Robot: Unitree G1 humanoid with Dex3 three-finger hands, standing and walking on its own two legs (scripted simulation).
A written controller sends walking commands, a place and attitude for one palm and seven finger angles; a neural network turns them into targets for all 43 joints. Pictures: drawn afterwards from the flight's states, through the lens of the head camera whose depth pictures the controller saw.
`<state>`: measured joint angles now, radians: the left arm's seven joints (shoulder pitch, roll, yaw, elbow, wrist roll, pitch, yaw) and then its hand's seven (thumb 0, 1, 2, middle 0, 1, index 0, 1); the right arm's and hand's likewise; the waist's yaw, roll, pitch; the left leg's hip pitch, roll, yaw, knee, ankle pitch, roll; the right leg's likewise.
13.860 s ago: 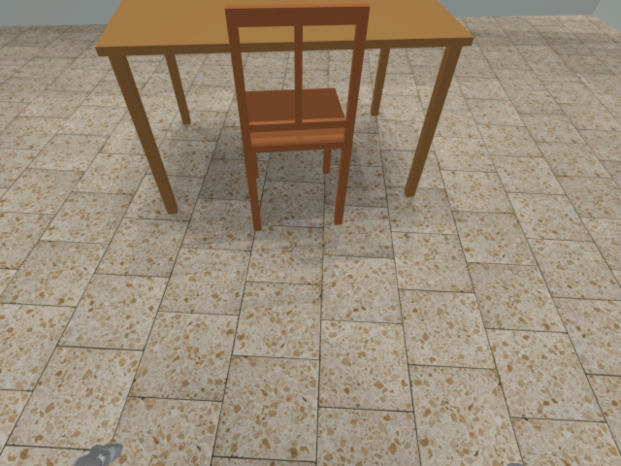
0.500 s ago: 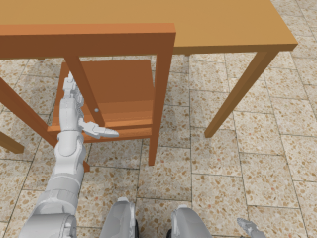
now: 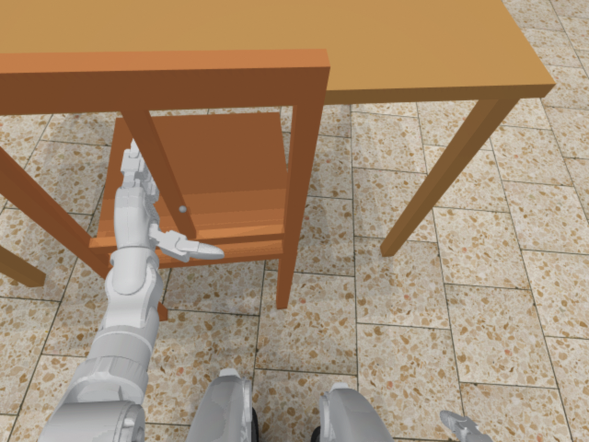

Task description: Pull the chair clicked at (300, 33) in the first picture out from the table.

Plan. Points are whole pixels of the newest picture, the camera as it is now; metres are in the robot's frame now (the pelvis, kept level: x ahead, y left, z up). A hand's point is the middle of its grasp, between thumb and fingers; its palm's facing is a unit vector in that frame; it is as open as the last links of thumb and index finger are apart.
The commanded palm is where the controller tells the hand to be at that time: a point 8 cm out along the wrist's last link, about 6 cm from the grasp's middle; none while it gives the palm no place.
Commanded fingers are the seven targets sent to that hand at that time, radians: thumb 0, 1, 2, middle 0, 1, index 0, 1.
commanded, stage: hook a spindle and tug to test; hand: left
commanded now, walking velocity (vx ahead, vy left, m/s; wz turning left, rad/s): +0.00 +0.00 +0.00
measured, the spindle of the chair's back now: (168, 186) +0.45 +0.17 +0.03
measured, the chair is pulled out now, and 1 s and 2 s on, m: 0.00 0.00 0.04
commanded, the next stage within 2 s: step backward, pulling the chair out in 1.48 s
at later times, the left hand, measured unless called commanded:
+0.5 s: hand (183, 208) +0.42 +0.15 +0.02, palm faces +0.11 -0.99 -0.01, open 12.8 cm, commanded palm +0.38 +0.19 +0.02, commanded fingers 0.00 0.17 0.59 -0.50 -1.45 -0.50 -1.45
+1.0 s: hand (184, 209) +0.41 +0.15 +0.03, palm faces +0.13 -0.99 +0.00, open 5.5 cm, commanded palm +0.37 +0.18 +0.02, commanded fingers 0.00 0.90 0.90 -0.50 -1.45 -0.50 -1.45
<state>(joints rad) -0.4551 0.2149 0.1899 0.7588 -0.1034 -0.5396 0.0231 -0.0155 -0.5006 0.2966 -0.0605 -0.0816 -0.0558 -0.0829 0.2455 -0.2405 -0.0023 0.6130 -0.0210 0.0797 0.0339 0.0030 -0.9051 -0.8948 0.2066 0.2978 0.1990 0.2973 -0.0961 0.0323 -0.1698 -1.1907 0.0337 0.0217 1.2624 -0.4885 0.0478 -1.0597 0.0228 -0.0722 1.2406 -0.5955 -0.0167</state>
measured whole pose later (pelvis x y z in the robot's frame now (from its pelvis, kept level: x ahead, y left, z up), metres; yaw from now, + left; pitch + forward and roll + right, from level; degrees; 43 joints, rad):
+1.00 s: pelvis +0.01 +0.00 +0.00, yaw +0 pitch +24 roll -3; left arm -0.39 0.20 0.17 0.68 -0.12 -0.51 0.06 0.01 0.72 0.79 -0.42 -1.41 -0.41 -1.41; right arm 0.24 -0.24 -0.01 0.60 -0.02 0.09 0.05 0.00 -0.91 -0.89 0.21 0.30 0.20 0.30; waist -0.09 0.03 -0.17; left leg -1.17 0.04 0.03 1.25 -0.50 0.05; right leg -1.04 0.03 -0.07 1.23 -0.60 -0.02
